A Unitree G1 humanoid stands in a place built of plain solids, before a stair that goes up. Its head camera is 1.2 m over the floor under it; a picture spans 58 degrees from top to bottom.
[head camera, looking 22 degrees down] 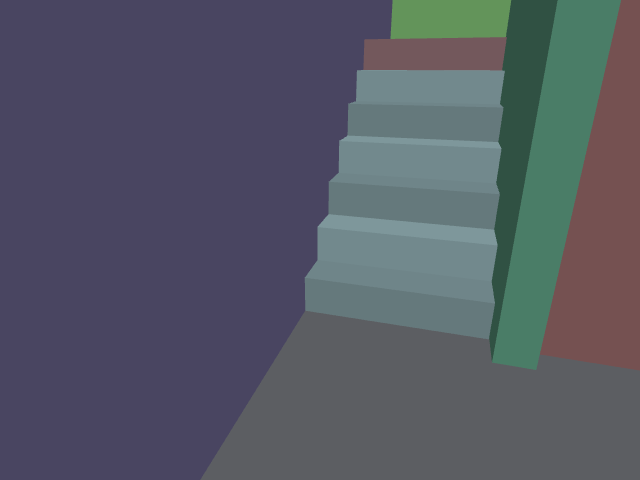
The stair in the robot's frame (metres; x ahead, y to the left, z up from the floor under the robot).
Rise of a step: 0.19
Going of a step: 0.23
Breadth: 0.91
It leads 16 degrees to the right of straight ahead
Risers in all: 7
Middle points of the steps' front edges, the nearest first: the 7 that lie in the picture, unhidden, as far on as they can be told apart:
1.85 -0.36 0.20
2.07 -0.42 0.39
2.28 -0.49 0.59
2.50 -0.55 0.78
2.72 -0.62 0.97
2.93 -0.68 1.17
3.15 -0.74 1.36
